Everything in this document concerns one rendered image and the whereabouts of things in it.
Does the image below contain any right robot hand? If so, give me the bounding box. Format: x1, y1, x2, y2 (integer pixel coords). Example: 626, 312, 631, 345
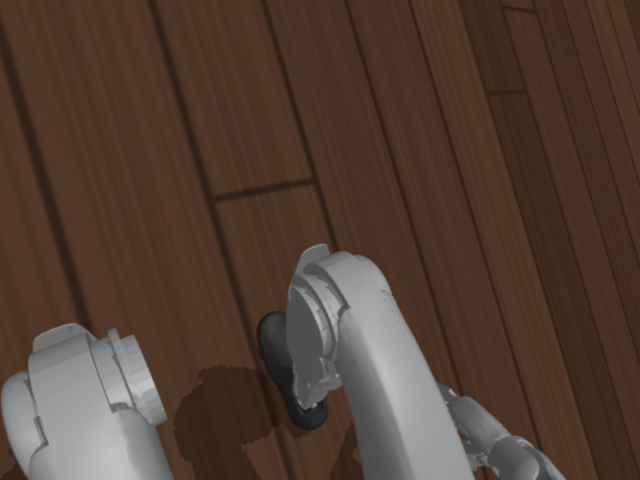
436, 382, 512, 471

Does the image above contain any right robot foot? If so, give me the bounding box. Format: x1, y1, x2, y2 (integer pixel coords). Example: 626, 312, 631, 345
257, 311, 328, 431

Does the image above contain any right robot arm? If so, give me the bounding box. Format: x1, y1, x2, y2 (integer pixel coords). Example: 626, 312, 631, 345
487, 435, 566, 480

